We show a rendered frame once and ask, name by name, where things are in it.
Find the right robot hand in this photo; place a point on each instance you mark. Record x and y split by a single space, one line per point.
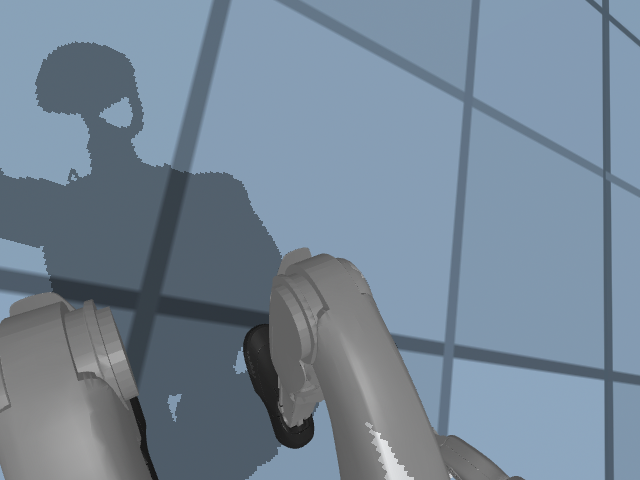
464 462

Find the left robot foot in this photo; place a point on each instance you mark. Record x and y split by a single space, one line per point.
142 428

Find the right robot foot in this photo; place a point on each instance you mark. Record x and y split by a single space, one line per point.
264 379

